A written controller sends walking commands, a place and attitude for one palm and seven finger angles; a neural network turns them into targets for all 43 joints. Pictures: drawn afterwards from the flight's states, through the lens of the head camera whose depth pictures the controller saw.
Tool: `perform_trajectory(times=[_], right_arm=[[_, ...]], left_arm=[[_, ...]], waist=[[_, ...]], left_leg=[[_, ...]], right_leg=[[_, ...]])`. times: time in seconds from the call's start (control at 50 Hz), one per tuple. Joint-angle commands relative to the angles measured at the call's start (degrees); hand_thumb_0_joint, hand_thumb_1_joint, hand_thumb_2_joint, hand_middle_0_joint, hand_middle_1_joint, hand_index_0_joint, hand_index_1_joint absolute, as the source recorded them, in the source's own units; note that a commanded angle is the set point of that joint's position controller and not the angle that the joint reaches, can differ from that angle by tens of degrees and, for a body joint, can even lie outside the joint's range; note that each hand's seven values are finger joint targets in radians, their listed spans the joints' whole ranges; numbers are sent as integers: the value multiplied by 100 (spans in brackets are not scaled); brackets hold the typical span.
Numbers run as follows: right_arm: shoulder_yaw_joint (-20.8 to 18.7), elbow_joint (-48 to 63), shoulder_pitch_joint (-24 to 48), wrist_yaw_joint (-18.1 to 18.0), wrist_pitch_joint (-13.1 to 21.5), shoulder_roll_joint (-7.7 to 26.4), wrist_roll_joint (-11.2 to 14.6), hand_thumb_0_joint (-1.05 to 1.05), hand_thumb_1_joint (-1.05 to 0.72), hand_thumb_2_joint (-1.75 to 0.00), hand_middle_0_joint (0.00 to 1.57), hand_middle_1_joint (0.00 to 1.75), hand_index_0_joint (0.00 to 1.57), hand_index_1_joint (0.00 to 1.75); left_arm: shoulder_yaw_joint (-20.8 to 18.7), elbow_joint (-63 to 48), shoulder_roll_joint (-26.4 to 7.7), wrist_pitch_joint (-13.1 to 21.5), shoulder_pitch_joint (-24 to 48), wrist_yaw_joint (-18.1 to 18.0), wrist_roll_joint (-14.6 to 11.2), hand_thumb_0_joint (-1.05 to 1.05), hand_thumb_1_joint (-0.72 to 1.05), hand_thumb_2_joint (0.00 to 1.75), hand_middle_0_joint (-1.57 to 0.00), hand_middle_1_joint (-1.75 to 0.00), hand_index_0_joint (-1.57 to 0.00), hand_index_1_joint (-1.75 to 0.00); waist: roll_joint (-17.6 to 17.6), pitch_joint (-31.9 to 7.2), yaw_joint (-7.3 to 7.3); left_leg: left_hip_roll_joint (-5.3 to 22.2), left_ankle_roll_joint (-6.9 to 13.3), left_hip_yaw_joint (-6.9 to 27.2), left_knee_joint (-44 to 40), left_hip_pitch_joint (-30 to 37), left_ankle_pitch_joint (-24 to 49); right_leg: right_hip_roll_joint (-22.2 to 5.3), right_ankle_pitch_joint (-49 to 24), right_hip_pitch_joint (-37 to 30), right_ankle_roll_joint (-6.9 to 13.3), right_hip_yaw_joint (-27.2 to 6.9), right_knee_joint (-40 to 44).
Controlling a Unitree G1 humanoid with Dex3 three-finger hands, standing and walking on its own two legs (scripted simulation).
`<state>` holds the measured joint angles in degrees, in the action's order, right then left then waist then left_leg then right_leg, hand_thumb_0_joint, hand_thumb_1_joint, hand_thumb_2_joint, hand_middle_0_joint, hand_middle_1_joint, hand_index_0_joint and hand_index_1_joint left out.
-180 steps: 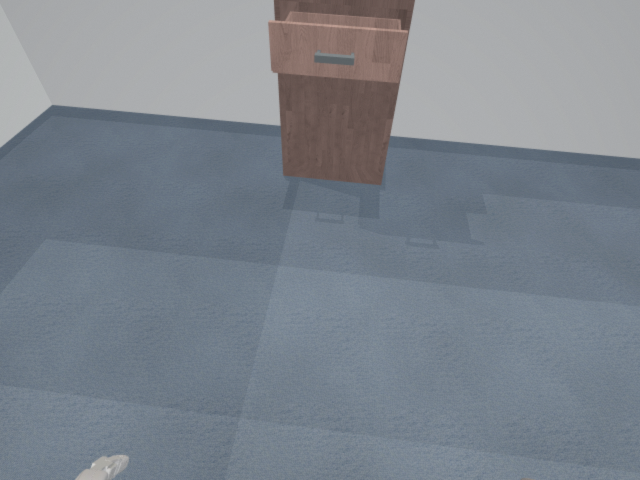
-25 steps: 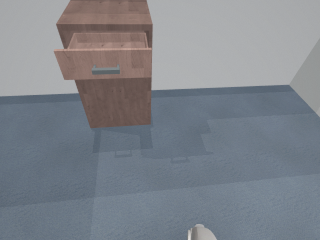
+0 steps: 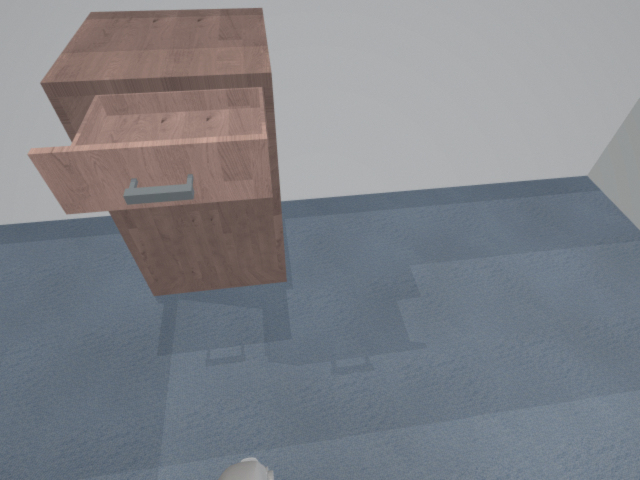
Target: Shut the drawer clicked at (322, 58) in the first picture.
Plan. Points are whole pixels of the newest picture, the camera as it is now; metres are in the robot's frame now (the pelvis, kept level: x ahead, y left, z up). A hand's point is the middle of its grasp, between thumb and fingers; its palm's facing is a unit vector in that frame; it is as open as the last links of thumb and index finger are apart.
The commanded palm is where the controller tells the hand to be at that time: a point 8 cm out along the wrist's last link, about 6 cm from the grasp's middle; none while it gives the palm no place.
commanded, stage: turn to face it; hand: left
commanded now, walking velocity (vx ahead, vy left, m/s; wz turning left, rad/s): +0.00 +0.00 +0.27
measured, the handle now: (161, 187) +0.66 +0.35 -0.05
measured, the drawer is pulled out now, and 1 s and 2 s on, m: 0.21 0.21 0.21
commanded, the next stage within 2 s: take the last steps up to it in 0.24 s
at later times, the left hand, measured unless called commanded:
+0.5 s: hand out of the picture +0.06 +0.22 -0.17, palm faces +0.16 -0.96 -0.21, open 7.4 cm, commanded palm none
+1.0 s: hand out of the picture -0.01 +0.19 -0.18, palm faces +0.33 -0.94 -0.13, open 7.4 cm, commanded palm none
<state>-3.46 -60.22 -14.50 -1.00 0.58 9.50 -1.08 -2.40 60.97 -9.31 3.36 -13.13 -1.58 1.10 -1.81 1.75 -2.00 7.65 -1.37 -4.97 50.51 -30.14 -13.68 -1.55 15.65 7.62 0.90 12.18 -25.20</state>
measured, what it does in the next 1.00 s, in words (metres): walks ahead: left foot, then right foot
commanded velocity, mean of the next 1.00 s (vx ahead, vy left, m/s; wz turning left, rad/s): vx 0.20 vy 0.01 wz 0.11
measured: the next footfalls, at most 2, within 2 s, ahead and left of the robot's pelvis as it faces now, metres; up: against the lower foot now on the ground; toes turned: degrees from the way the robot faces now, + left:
left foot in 0.10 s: +0.16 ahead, +0.12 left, +0.00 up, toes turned +10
right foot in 0.58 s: +0.10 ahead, -0.10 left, +0.00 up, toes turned +3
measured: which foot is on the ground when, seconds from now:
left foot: up 0.00-0.08, down 0.10-0.58, up 0.60-0.98, down 1.00-1.00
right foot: down 0.00-0.12, up 0.14-0.56, down 0.58-1.00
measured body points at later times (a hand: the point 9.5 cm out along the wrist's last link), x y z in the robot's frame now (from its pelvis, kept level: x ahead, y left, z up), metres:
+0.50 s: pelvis +0.05 +0.03 +0.00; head +0.05 +0.04 +0.45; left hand +0.05 +0.27 -0.16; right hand +0.14 -0.20 -0.14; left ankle +0.12 +0.11 -0.74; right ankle +0.06 -0.12 -0.70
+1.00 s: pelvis +0.12 +0.08 -0.01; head +0.13 +0.09 +0.44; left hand -0.02 +0.24 -0.16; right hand +0.20 -0.15 -0.16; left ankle +0.14 +0.20 -0.74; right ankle +0.07 -0.10 -0.74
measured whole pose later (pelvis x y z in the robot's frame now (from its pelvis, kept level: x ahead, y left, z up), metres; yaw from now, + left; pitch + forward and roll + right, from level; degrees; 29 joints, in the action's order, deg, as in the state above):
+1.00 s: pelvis +0.12 +0.08 -0.01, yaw +11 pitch +0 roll -1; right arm -3.7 -60.1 -14.8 1.1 1.0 10.1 -1.3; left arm -2.2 65.2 -5.9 2.4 -27.8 -0.6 1.3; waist 0.1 1.2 3.0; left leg 4.4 0.4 -5.7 31.2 -18.6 -13.4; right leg -6.4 21.8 5.2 -2.7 7.1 -28.0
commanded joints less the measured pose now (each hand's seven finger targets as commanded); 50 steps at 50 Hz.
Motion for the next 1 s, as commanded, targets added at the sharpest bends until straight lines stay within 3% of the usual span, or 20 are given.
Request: perform_trajectory(times=[0.0,0.04,0.06,0.08,0.1,0.14,0.22,0.32,0.44,0.52,0.54,0.56,0.58,0.6,0.64,0.7,0.86,0.92,0.94,0.98], right_arm=[[115,103,-376,134,55,-89,5,0,-90,-90,20,30,20,30],[89,69,-558,124,74,148,-17,0,-90,-90,20,30,20,30],[33,28,-845,111,100,443,-28,0,-90,-90,20,30,20,30],[-54,62,-1166,63,123,951,-63,0,-90,-90,20,30,20,30],[-59,60,-1189,5,95,1202,-33,0,-90,-90,20,30,20,30],[-2,156,-547,-101,75,1000,-20,0,-90,-90,20,30,20,30],[48,366,47,-94,58,819,8,0,-90,-90,20,30,20,30],[-16,416,68,-69,-11,818,21,0,-90,-90,20,30,20,30],[-109,347,-108,-2,-43,876,-53,0,-90,-90,20,30,20,30],[-148,353,152,21,-88,811,-29,0,-90,-90,20,30,20,30],[-114,384,166,45,-96,509,21,0,-90,-90,20,30,20,30],[-48,628,288,86,-98,155,54,0,-90,-90,20,30,20,30],[-122,723,600,119,-142,514,-61,0,-90,-90,20,30,20,30],[-154,657,362,174,-140,513,-81,0,-90,-90,20,30,20,30],[-170,408,25,237,-134,452,-71,0,-90,-90,20,30,20,30],[-152,329,-132,266,-88,278,-43,0,-90,-90,20,30,20,30],[-48,575,571,282,81,96,-13,0,-90,-90,20,30,20,30],[-33,331,-85,227,194,133,-19,0,-90,-90,20,30,20,30],[-51,130,-621,177,248,328,-23,0,-90,-90,20,30,20,30],[-312,-147,-1911,41,277,1442,-46,0,-90,-90,20,30,20,30]], left_arm=[[-96,-136,-633,-20,-395,-12,32,0,90,90,-20,-30,-20,-30],[-114,-137,-678,-102,-410,-33,3,0,90,90,-20,-30,-20,-30],[-109,-158,-638,-151,-516,-32,-27,0,90,90,-20,-30,-20,-30],[-93,-244,-432,-199,-690,-35,-82,0,90,90,-20,-30,-20,-30],[-42,-299,-308,-237,-825,-43,-123,0,90,90,-20,-30,-20,-30],[-39,-257,-328,-314,-536,-63,-44,0,90,90,-20,-30,-20,-30],[-70,-179,-334,-373,-492,9,-26,0,90,90,-20,-30,-20,-30],[-86,-213,-298,-491,-538,-27,8,0,90,90,-20,-30,-20,-30],[-24,-313,-218,-430,-501,30,63,0,90,90,-20,-30,-20,-30],[-59,10,-223,-345,-1598,65,76,0,90,90,-20,-30,-20,-30],[-116,49,-497,-307,-1840,30,136,0,90,90,-20,-30,-20,-30],[-207,-27,-990,-291,-1900,-25,172,0,90,90,-20,-30,-20,-30],[-170,-198,-1072,-278,-1525,-80,62,0,90,90,-20,-30,-20,-30],[-202,-286,-986,-182,-1081,-88,40,0,90,90,-20,-30,-20,-30],[-122,-299,-704,-45,-800,-42,11,0,90,90,-20,-30,-20,-30],[-88,-176,-555,56,-1040,-14,14,0,90,90,-20,-30,-20,-30],[-149,213,-652,49,-1667,21,86,0,90,90,-20,-30,-20,-30],[-178,239,-643,-9,-1520,35,50,0,90,90,-20,-30,-20,-30],[-155,243,-537,-32,-1527,58,23,0,90,90,-20,-30,-20,-30],[-46,-66,-3,-77,-1422,111,-7,0,90,90,-20,-30,-20,-30]], waist=[[1057,251,142],[771,68,21],[129,-251,-52],[-1211,-514,-114],[-1842,-725,-52],[-1464,-483,63],[-593,-432,206],[-356,-413,169],[-551,-12,84],[-93,136,541],[792,350,659],[2356,662,700],[1497,1142,588],[1260,961,307],[922,970,87],[772,795,109],[1162,646,523],[1056,374,236],[568,79,42],[-1742,-504,-371]], left_leg=[[-226,32,-140,-983,899,246],[-314,57,-117,-1722,1502,780],[-151,138,134,-2044,2192,1963],[805,625,1394,-2390,2740,3563],[1600,1289,2268,-2884,2744,4341],[1330,1335,2110,-3270,2242,2888],[786,1082,1331,-3345,1908,2059],[682,1105,1362,-3686,1883,881],[636,1175,1911,-4117,1250,-1805],[86,768,1438,-3609,141,-2454],[-416,503,969,-2399,-593,-2304],[-1064,220,103,-693,-1347,-1713],[-720,251,506,196,-1186,-1336],[-603,270,613,606,-944,-857],[-454,209,489,977,-727,-186],[-375,107,289,920,-598,277],[-311,138,-88,-1105,83,-310],[-568,195,-390,-2156,1637,-11],[-571,211,-325,-2481,2479,-39],[1657,925,2759,-3663,3858,-904]], right_leg=[[-1357,-2613,506,485,-395,595],[-1262,-2325,390,317,-327,-53],[-1070,-1822,582,116,-200,-823],[-476,-16,1204,-209,-9,-1780],[-126,2360,1449,-336,-326,-2934],[-350,2045,1665,-268,-941,-3597],[-376,1118,1579,-317,-1060,-3418],[-329,857,1576,-368,-1036,-2990],[-162,1089,1092,-196,-849,-1894],[50,595,-626,-73,-596,27],[-627,1528,-923,123,-1589,1011],[-2094,3348,-604,700,-3704,2237],[-2554,3694,608,861,-3991,2644],[-2354,3314,778,847,-3692,2634],[-1744,2135,765,575,-2629,2225],[-1413,862,423,448,-1709,1970],[-1554,427,-13,651,-1479,1573],[-1270,181,541,487,-1139,770],[-972,-32,811,352,-896,-45],[-63,1795,2746,-75,-334,-3008]])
